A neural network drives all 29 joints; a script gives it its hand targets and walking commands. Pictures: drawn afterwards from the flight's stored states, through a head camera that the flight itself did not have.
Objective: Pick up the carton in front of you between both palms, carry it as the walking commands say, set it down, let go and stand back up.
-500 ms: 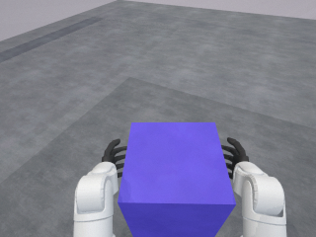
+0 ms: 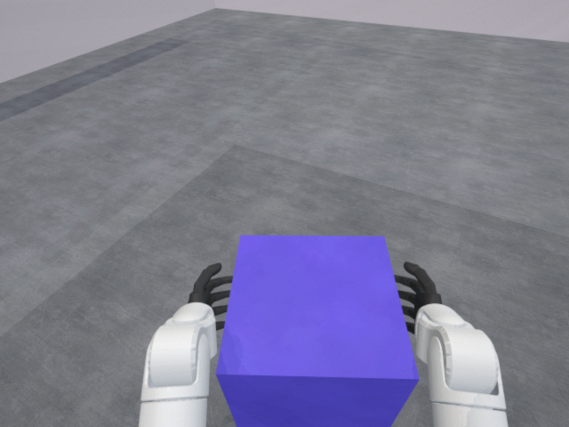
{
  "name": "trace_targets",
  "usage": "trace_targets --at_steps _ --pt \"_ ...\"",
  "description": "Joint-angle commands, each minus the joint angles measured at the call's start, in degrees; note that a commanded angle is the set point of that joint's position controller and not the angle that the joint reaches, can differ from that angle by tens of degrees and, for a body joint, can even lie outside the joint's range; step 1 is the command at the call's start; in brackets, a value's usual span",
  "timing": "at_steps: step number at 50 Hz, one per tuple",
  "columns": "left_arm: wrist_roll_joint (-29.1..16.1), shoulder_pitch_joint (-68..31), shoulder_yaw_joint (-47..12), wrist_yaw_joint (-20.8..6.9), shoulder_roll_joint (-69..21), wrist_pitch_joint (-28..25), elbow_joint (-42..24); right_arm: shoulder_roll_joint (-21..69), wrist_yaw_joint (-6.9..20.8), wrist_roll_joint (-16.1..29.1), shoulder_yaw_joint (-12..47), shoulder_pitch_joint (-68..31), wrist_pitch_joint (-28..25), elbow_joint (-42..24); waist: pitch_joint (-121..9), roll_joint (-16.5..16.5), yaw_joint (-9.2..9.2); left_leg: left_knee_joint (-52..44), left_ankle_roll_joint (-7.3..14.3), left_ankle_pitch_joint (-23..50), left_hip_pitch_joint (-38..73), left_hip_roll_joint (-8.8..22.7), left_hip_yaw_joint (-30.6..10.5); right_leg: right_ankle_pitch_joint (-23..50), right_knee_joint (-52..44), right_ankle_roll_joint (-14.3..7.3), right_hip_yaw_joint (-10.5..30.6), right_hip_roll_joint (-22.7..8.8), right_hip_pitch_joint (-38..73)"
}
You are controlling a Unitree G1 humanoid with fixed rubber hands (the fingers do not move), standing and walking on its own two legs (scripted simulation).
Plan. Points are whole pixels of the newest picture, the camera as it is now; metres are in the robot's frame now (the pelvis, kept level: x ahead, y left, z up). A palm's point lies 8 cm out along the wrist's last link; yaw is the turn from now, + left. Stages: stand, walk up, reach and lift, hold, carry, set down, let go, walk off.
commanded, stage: carry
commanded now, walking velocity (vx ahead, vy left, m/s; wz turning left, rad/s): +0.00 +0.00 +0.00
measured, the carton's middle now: (310, 341) +0.27 +0.00 -0.01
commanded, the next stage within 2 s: hold in 0.66 s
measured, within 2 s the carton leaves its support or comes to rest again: neither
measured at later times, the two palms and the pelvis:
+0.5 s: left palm (206, 323) +0.27 +0.15 +0.04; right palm (420, 326) +0.27 -0.15 +0.04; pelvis -0.03 +0.00 +0.00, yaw +0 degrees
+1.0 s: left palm (182, 354) +0.22 +0.17 +0.05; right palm (408, 338) +0.25 -0.13 +0.04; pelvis -0.05 +0.00 +0.01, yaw +5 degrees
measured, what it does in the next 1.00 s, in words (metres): shifts its weight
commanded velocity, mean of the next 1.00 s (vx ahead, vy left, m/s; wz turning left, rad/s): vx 0.00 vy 0.00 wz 0.00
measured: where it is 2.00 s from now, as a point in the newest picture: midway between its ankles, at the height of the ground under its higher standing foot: outside the picture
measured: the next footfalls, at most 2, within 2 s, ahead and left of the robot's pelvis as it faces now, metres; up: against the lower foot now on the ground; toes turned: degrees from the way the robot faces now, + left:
none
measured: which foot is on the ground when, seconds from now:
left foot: down 0.00-1.00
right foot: down 0.00-1.00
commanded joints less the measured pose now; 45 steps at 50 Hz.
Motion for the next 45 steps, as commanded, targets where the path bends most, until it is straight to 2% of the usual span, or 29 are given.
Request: trace_targets --at_steps 1,9,15,20,23,27,33,34,35,36,37,38,39,40,41,43,45 --pt "-18.5 -27.1 -37.4 -13.7 -49.0 -3.9 -2.4 49.6 13.6 18.3 37.6 -25.0 -3.2 -0.9 -9.7 0.2 0.01 -5.5 0.8 18.9 -4.2 7.2 -5.1 14.1 -2.7 -0.3 6.9 -5.8 10.5" --pt "-12.6 -27.4 -30.6 -13.7 -46.3 -12.6 5.4 47.0 13.3 11.9 30.9 -25.1 -11.9 6.6 -9.2 -0.2 -0.06 -6.0 1.2 14.8 -5.7 7.1 -5.4 11.3 -3.7 -0.2 7.1 -5.9 9.4" --pt "-8.5 -31.3 -24.7 -14.1 -47.3 -20.4 14.3 47.9 13.7 8.0 25.3 -29.0 -19.6 15.1 -9.7 -0.4 0.01 -6.4 1.6 12.5 -6.3 6.9 -5.9 9.9 -4.2 -0.2 7.4 -5.9 9.4" --pt "-7.2 -34.1 -23.3 -14.8 -50.5 -25.3 18.8 51.0 14.5 6.7 24.0 -31.8 -24.4 19.7 -11.3 -0.5 0.00 -5.7 1.6 13.0 -5.9 6.7 -5.9 11.1 -3.9 -0.4 7.6 -6.0 10.1" --pt "-7.8 -33.9 -24.5 -15.1 -51.9 -25.8 18.4 52.5 14.7 7.3 25.3 -31.6 -24.9 19.4 -12.7 -0.6 -0.06 -4.7 1.6 14.7 -5.3 6.6 -5.7 13.1 -3.4 -0.5 7.6 -6.1 10.5" --pt "-9.7 -31.7 -27.6 -15.0 -52.4 -23.7 14.8 53.0 14.6 9.3 28.4 -29.6 -22.7 15.9 -14.0 -0.7 -0.16 -3.5 1.6 16.7 -4.9 6.5 -5.5 15.4 -2.8 -0.7 7.6 -6.4 10.9" --pt "-9.4 -30.1 -27.0 -14.8 -50.4 -21.8 13.8 51.0 14.4 9.0 27.7 -28.1 -20.7 15.2 -12.8 -0.5 -0.15 -3.5 1.6 17.2 -5.5 6.7 -5.6 15.2 -2.7 -0.6 7.3 -6.2 10.1" --pt "-8.6 -25.3 -25.4 -14.9 -51.8 -22.5 16.2 52.1 14.5 9.0 27.4 -22.7 -20.7 13.8 -5.8 5.6 0.32 -9.8 0.6 33.4 -9.0 -3.5 -13.5 24.8 -4.8 -1.7 15.4 9.3 28.8" --pt "-8.2 -27.2 -25.8 -14.2 -51.4 -24.4 14.3 50.2 14.0 8.7 27.2 -24.4 -21.9 12.5 -7.7 5.5 0.79 -9.1 0.1 36.4 -12.0 -3.2 -14.5 29.5 -4.1 -2.2 17.7 8.2 33.7" --pt "-7.4 -26.6 -24.9 -14.1 -49.9 -24.7 14.3 49.9 13.6 7.9 26.9 -24.4 -22.0 11.7 -8.5 0.2 -0.27 -9.7 0.8 33.5 -5.8 -3.3 -14.7 28.1 -5.5 -1.1 17.7 8.0 30.5" --pt "-6.1 -26.1 -23.8 -13.7 -49.5 -24.8 14.9 49.4 13.8 8.5 27.6 -26.1 -22.2 10.9 -7.2 2.5 0.90 -10.3 0.8 30.0 -3.6 -4.1 -14.2 27.2 -5.9 -0.5 17.6 8.0 29.0" --pt "-6.5 -26.7 -23.0 -13.4 -49.2 -25.2 15.5 49.6 13.8 8.5 28.1 -27.0 -22.4 11.1 -7.2 1.0 0.92 -10.4 0.8 31.4 -4.0 -3.9 -14.5 27.9 -5.6 -0.2 17.4 8.5 30.3" --pt "-7.2 -27.2 -23.8 -13.3 -49.2 -25.6 15.1 49.4 13.6 8.4 28.0 -26.0 -22.7 11.7 -7.9 1.0 0.71 -10.3 0.5 32.3 -4.7 -4.0 -14.6 27.6 -5.5 -0.1 17.4 8.9 32.0" --pt "-7.0 -26.0 -23.5 -12.9 -49.1 -25.9 14.9 48.5 13.6 8.7 27.8 -25.7 -22.8 11.6 -7.4 2.2 1.22 -11.2 0.6 28.9 -2.2 -4.4 -14.0 26.7 -5.7 0.2 17.2 8.7 30.4" --pt "-6.8 -27.5 -23.7 -13.1 -48.4 -25.8 14.9 48.9 13.6 8.1 27.8 -26.1 -22.9 11.2 -6.8 1.1 0.25 -11.4 0.5 27.9 -1.6 -4.2 -14.3 23.5 -6.2 0.4 16.5 9.2 29.3" --pt "-7.3 -28.6 -24.0 -13.5 -48.8 -25.8 15.6 49.2 13.5 7.6 27.4 -25.9 -22.8 12.6 -6.6 0.1 -0.05 -11.1 0.2 28.8 -1.5 -4.2 -14.0 22.0 -7.0 0.7 16.4 9.5 29.5" --pt "-8.0 -30.4 -24.8 -14.2 -49.1 -25.8 15.9 49.3 13.2 6.6 26.2 -25.4 -22.9 14.1 -4.9 0.8 -1.12 -12.0 0.1 24.0 -3.6 -4.0 -14.0 18.4 -7.3 0.3 16.1 9.8 30.0"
